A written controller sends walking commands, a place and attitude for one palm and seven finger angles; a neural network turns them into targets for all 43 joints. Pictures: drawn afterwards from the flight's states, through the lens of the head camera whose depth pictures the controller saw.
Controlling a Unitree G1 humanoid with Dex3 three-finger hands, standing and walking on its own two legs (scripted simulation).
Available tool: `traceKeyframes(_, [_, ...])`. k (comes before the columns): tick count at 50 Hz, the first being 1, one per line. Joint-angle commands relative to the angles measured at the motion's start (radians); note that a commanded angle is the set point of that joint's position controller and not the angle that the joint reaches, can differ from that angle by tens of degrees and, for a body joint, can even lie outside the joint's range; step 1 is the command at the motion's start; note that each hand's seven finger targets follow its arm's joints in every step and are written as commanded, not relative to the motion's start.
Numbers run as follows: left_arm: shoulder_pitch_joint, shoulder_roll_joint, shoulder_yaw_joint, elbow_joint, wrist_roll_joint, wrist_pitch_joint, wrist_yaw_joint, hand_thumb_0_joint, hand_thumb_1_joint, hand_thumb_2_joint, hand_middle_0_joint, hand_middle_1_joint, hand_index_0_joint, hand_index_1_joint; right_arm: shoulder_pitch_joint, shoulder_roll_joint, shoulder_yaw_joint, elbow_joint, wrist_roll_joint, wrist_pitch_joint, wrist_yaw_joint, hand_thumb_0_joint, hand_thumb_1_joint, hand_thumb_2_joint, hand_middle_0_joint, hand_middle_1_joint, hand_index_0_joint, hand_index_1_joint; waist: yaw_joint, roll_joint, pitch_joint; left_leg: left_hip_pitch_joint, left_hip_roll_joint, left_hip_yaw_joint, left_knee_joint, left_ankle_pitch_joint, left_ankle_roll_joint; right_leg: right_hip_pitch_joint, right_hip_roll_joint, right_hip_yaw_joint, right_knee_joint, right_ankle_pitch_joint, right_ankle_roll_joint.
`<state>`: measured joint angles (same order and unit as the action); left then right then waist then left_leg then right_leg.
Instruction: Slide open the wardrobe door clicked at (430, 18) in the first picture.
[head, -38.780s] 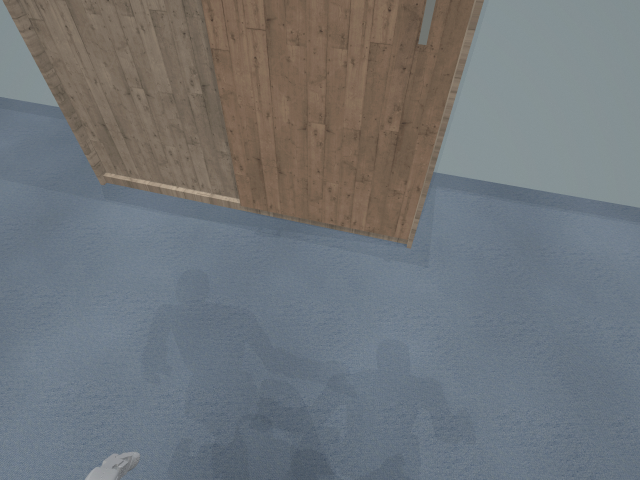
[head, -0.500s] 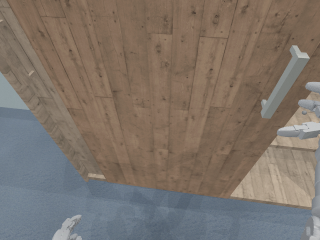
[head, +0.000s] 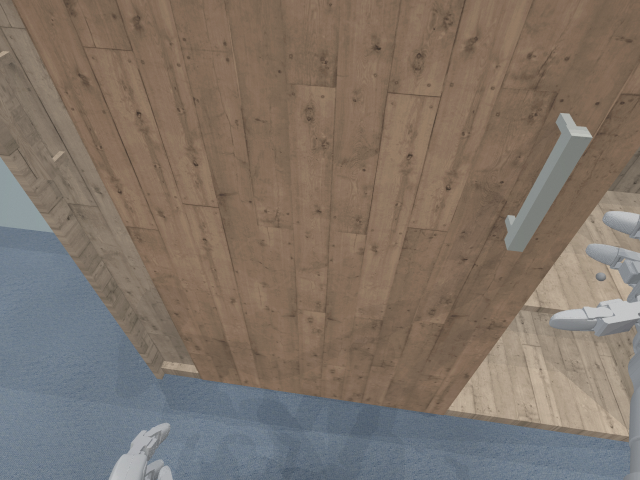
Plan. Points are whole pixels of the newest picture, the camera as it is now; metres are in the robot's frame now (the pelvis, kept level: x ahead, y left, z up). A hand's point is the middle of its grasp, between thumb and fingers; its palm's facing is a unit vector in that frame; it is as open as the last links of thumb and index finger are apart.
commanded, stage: slip the hand off the handle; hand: right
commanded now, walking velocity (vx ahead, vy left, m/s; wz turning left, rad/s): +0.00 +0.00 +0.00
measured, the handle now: (537, 186) +0.45 -0.25 +0.17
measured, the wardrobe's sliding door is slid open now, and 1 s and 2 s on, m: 0.57 0.57 0.57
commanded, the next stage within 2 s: draw the hand back to the body in 0.34 s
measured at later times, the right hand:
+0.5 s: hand (620, 328) +0.26 -0.28 +0.14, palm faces +0.35 +0.93 -0.12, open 14.6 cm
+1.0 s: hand (634, 375) +0.20 -0.25 +0.16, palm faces +0.21 +0.97 -0.11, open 14.5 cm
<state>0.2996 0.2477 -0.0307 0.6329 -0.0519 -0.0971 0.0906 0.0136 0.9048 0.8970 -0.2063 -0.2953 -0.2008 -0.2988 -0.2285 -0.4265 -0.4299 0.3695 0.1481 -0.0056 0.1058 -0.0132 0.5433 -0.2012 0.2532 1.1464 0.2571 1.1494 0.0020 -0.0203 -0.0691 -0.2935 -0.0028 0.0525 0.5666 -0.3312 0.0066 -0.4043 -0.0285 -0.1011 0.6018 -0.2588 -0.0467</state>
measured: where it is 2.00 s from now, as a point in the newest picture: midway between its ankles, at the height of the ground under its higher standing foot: outside the picture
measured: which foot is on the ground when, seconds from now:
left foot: down 0.00-1.00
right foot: down 0.00-1.00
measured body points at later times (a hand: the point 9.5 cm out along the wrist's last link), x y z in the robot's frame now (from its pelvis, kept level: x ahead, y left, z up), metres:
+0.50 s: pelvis -0.01 +0.02 +0.00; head -0.03 +0.03 +0.45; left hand +0.18 +0.23 -0.07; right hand +0.24 -0.32 +0.15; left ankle -0.02 +0.12 -0.73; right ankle +0.03 -0.09 -0.73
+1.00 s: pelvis -0.01 +0.03 +0.00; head -0.05 +0.04 +0.45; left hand +0.19 +0.25 -0.05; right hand +0.19 -0.30 +0.17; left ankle -0.03 +0.12 -0.73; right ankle +0.03 -0.09 -0.73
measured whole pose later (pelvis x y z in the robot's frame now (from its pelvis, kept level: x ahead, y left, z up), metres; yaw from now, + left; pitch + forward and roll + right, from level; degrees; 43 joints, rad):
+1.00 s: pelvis -0.01 +0.03 +0.00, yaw -2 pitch -3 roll +1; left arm 0.23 0.27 -0.06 0.63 -0.07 -0.27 0.13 0.02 0.90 0.90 -0.20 -0.30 -0.20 -0.30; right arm 0.15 -0.39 -0.42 -0.06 0.33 0.07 0.31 -0.01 0.50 -0.22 0.25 1.12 0.25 1.12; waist -0.06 -0.05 -0.04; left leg -0.15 -0.02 0.10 0.51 -0.31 0.04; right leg -0.28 -0.04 -0.05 0.55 -0.22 -0.01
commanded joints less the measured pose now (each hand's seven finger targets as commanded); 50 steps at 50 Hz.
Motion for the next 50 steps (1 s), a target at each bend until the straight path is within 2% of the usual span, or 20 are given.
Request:
traceKeyframes(1, [-0.102, 0.145, 0.054, -0.152, 0.000, -0.070, 0.018, 0.000, 0.900, 0.900, -0.200, -0.300, -0.200, -0.300, -0.251, -0.271, -0.052, -0.364, 0.023, -0.058, -0.019, 0.000, 0.550, -0.200, 0.250, 1.150, 0.250, 1.150, -0.030, -0.077, -0.223, -0.053, -0.032, -0.002, -0.075, 0.223, 0.020, 0.286, -0.011, 0.120, -0.077, 0.255, 0.000])
traceKeyframes(4, [-0.124, 0.138, 0.046, -0.144, -0.004, -0.082, 0.024, 0.000, 0.900, 0.900, -0.200, -0.300, -0.200, -0.300, -0.207, -0.208, -0.009, -0.380, 0.046, -0.043, 0.000, 0.000, 0.550, -0.200, 0.250, 1.150, 0.250, 1.150, -0.024, -0.075, -0.190, -0.077, -0.031, 0.004, -0.082, 0.190, 0.017, 0.293, -0.011, 0.134, -0.092, 0.206, 0.008])
traceKeyframes(6, [-0.131, 0.141, 0.043, -0.133, -0.008, -0.086, 0.034, 0.000, 0.900, 0.900, -0.200, -0.300, -0.200, -0.300, -0.210, -0.204, -0.004, -0.360, 0.056, -0.027, 0.013, 0.000, 0.550, -0.200, 0.250, 1.150, 0.250, 1.150, -0.014, -0.035, -0.139, -0.082, -0.029, 0.001, -0.101, 0.160, 0.016, 0.265, -0.007, 0.130, -0.096, 0.144, 0.005])
traceKeyframes(10, [-0.162, 0.134, 0.033, -0.135, -0.012, -0.100, 0.046, 0.000, 0.900, 0.900, -0.200, -0.300, -0.200, -0.300, -0.233, -0.173, 0.039, -0.405, 0.054, 0.002, 0.020, 0.000, 0.550, -0.200, 0.250, 1.150, 0.250, 1.150, -0.013, -0.063, -0.127, -0.095, -0.021, 0.001, -0.107, 0.112, 0.016, 0.273, 0.001, 0.149, -0.122, 0.061, 0.008])
traceKeyframes(14, [-0.175, 0.129, 0.026, -0.131, -0.006, -0.111, 0.050, 0.000, 0.900, 0.900, -0.200, -0.300, -0.200, -0.300, -0.209, -0.222, -0.004, -0.438, 0.042, -0.009, -0.003, 0.000, 0.550, -0.200, 0.250, 1.150, 0.250, 1.150, -0.027, -0.059, -0.136, -0.073, -0.019, -0.003, -0.118, 0.091, 0.019, 0.276, 0.005, 0.152, -0.130, 0.039, 0.008])
traceKeyframes(15, [-0.184, 0.124, 0.021, -0.135, -0.005, -0.116, 0.049, 0.000, 0.900, 0.900, -0.200, -0.300, -0.200, -0.300, -0.194, -0.198, 0.018, -0.446, 0.041, -0.014, -0.004, 0.000, 0.550, -0.200, 0.250, 1.150, 0.250, 1.150, -0.030, -0.068, -0.135, -0.070, -0.018, -0.005, -0.119, 0.084, 0.019, 0.275, 0.008, 0.150, -0.132, 0.032, 0.008])
traceKeyframes(16, [-0.183, 0.126, 0.021, -0.134, -0.004, -0.118, 0.049, 0.000, 0.900, 0.900, -0.200, -0.300, -0.200, -0.300, -0.189, -0.233, -0.015, -0.468, 0.040, -0.023, -0.013, 0.000, 0.550, -0.200, 0.250, 1.150, 0.250, 1.150, -0.036, -0.063, -0.150, -0.051, -0.019, -0.008, -0.122, 0.091, 0.021, 0.274, 0.008, 0.145, -0.126, 0.046, 0.006])
traceKeyframes(18, [-0.190, 0.117, 0.020, -0.137, 0.001, -0.128, 0.045, 0.000, 0.900, 0.900, -0.200, -0.300, -0.200, -0.300, -0.153, -0.222, -0.019, -0.499, 0.044, -0.037, -0.017, 0.000, 0.550, -0.200, 0.250, 1.150, 0.250, 1.150, -0.048, -0.092, -0.179, -0.029, -0.018, -0.008, -0.116, 0.124, 0.022, 0.292, 0.011, 0.135, -0.119, 0.094, 0.008])
traceKeyframes(22, [-0.194, 0.119, 0.016, -0.123, -0.003, -0.126, 0.046, 0.000, 0.900, 0.900, -0.200, -0.300, -0.200, -0.300, -0.115, -0.251, -0.063, -0.429, 0.063, -0.023, -0.013, 0.000, 0.550, -0.200, 0.250, 1.150, 0.250, 1.150, -0.045, -0.040, -0.118, -0.020, -0.013, -0.016, -0.137, 0.127, 0.013, 0.240, 0.014, 0.114, -0.115, 0.093, 0.006])
traceKeyframes(23, [-0.199, 0.118, 0.017, -0.126, -0.004, -0.126, 0.046, 0.000, 0.900, 0.900, -0.200, -0.300, -0.200, -0.300, -0.103, -0.244, -0.062, -0.436, 0.066, -0.017, -0.007, 0.000, 0.550, -0.200, 0.250, 1.150, 0.250, 1.150, -0.049, -0.057, -0.119, -0.019, -0.011, -0.020, -0.139, 0.124, 0.012, 0.239, 0.016, 0.110, -0.116, 0.089, 0.007])
traceKeyframes(24, [-0.189, 0.140, 0.006, -0.118, -0.016, -0.136, 0.051, 0.000, 0.900, 0.900, -0.200, -0.300, -0.200, -0.300, -0.113, -0.202, -0.029, -0.383, 0.181, -0.020, 0.126, 0.000, 0.550, -0.200, 0.250, 1.150, 0.250, 1.150, -0.003, -0.035, -0.130, 0.026, -0.007, -0.023, -0.155, 0.148, 0.012, 0.260, 0.016, 0.114, -0.124, 0.088, 0.008])
traceKeyframes(25, [-0.202, 0.136, 0.005, -0.121, -0.026, -0.144, 0.061, 0.000, 0.900, 0.900, -0.200, -0.300, -0.200, -0.300, -0.126, -0.264, -0.067, -0.377, 0.207, -0.027, 0.200, 0.000, 0.550, -0.200, 0.250, 1.150, 0.250, 1.150, -0.024, -0.036, -0.120, 0.033, -0.007, -0.033, -0.159, 0.163, 0.009, 0.256, 0.015, 0.112, -0.117, 0.089, 0.005])
traceKeyframes(29, [-0.212, 0.128, -0.002, -0.155, -0.030, -0.172, 0.068, 0.000, 0.900, 0.900, -0.200, -0.300, -0.200, -0.300, -0.082, -0.296, -0.084, -0.390, 0.245, -0.016, 0.346, 0.000, 0.550, -0.200, 0.250, 1.150, 0.250, 1.150, -0.045, -0.068, -0.131, 0.048, 0.000, -0.047, -0.152, 0.228, 0.002, 0.260, 0.022, 0.110, -0.105, 0.131, -0.003])
traceKeyframes(33, [-0.204, 0.125, 0.006, -0.178, -0.031, -0.194, 0.045, 0.000, 0.900, 0.900, -0.200, -0.300, -0.200, -0.300, 0.050, -0.261, -0.111, -0.409, 0.260, 0.009, 0.310, 0.000, 0.550, -0.200, 0.250, 1.150, 0.250, 1.150, -0.067, -0.052, -0.069, 0.009, 0.000, -0.043, -0.165, 0.164, 0.002, 0.238, 0.018, 0.119, -0.114, 0.106, 0.003])
traceKeyframes(37, [-0.206, 0.132, 0.017, -0.189, -0.033, -0.212, 0.033, 0.000, 0.900, 0.900, -0.200, -0.300, -0.200, -0.300, 0.104, -0.235, -0.116, -0.487, 0.266, 0.019, 0.255, 0.000, 0.550, -0.200, 0.250, 1.150, 0.250, 1.150, -0.068, 0.009, -0.073, -0.004, 0.004, -0.051, -0.177, 0.107, -0.010, 0.234, 0.017, 0.114, -0.113, 0.079, 0.001])
traceKeyframes(41, [-0.200, 0.135, 0.020, -0.181, -0.032, -0.219, 0.035, 0.000, 0.900, 0.900, -0.200, -0.300, -0.200, -0.300, 0.111, -0.259, -0.133, -0.559, 0.250, 0.017, 0.231, 0.000, 0.550, -0.200, 0.250, 1.150, 0.250, 1.150, -0.063, -0.005, -0.062, -0.005, 0.010, -0.075, -0.185, 0.102, -0.022, 0.236, 0.013, 0.108, -0.101, 0.080, -0.001])
traceKeyframes(43, [-0.201, 0.129, 0.018, -0.177, -0.029, -0.225, 0.039, 0.000, 0.900, 0.900, -0.200, -0.300, -0.200, -0.300, 0.094, -0.258, -0.124, -0.605, 0.242, 0.009, 0.231, 0.000, 0.550, -0.200, 0.250, 1.150, 0.250, 1.150, -0.059, -0.056, -0.068, -0.008, 0.007, -0.065, -0.181, 0.109, -0.015, 0.257, 0.017, 0.109, -0.109, 0.083, -0.003])
traceKeyframes(48, [-0.207, 0.123, 0.009, -0.170, -0.026, -0.246, 0.046, 0.000, 0.900, 0.900, -0.200, -0.300, -0.200, -0.300, 0.133, -0.230, -0.103, -0.681, 0.247, 0.002, 0.240, 0.000, 0.369, -0.287, 0.244, 1.044, 0.244, 1.044, -0.060, -0.083, -0.075, 0.012, -0.005, -0.039, -0.176, 0.146, -0.007, 0.290, 0.018, 0.118, -0.123, 0.099, -0.002])
traceKeyframes(49, [-0.226, 0.127, 0.020, -0.148, 0.020, -0.232, 0.032, 0.000, 0.900, 0.900, -0.200, -0.300, -0.200, -0.300, 0.150, -0.317, -0.126, -0.732, 0.082, -0.051, 0.050, 0.000, 0.332, -0.305, 0.242, 1.023, 0.242, 1.023, -0.078, -0.078, 0.060, -0.043, 0.014, -0.082, -0.276, 0.087, 0.004, 0.235, 0.027, 0.115, -0.134, 0.058, 0.005])
traceKeyframes(50, [-0.230, 0.120, 0.021, -0.140, 0.022, -0.226, 0.028, 0.000, 0.900, 0.900, -0.200, -0.300, -0.200, -0.300, 0.264, -0.181, -0.062, -0.673, 0.071, -0.063, -0.025, 0.000, 0.296, -0.322, 0.241, 1.001, 0.241, 1.001, -0.058, -0.043, 0.085, -0.050, 0.029, -0.068, -0.280, 0.049, 0.007, 0.240, 0.020, 0.111, -0.138, 0.033, 0.010])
